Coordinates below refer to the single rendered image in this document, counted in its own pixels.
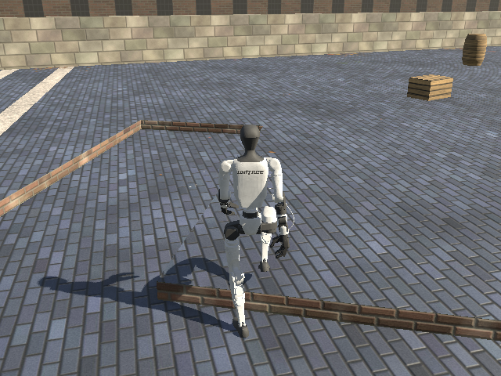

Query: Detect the left robot thigh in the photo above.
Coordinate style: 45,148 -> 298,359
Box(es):
224,220 -> 245,285

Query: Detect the right robot forearm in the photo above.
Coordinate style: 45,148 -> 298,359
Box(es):
275,192 -> 289,235

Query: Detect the right robot hand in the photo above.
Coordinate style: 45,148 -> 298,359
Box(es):
270,234 -> 290,259

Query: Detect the left robot hand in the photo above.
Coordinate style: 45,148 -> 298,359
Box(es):
221,202 -> 239,215

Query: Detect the robot right upper arm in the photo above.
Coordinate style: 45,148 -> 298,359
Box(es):
266,157 -> 283,203

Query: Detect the left robot forearm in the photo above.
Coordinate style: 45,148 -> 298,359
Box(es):
218,189 -> 229,208

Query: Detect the robot left upper arm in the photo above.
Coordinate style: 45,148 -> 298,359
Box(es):
218,158 -> 234,200

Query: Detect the robot left foot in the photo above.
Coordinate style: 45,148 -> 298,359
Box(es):
232,317 -> 249,338

